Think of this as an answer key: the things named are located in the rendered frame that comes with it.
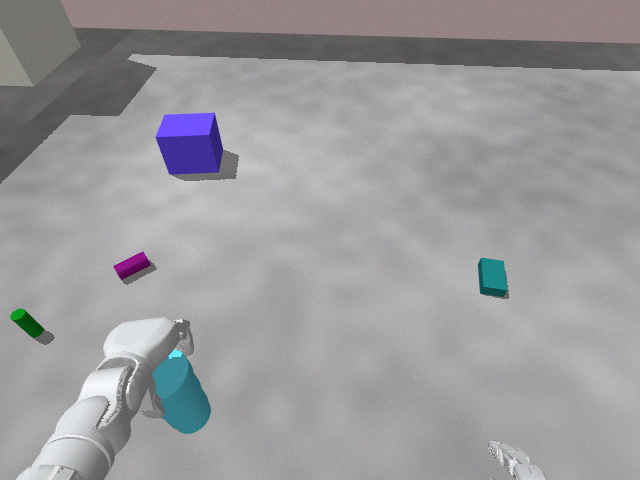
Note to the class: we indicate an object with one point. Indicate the left robot hand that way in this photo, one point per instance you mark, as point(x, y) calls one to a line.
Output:
point(153, 339)

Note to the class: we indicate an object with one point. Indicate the right robot hand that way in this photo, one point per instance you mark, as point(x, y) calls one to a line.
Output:
point(515, 462)

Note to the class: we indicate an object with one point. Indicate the left robot arm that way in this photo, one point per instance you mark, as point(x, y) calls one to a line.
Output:
point(97, 427)

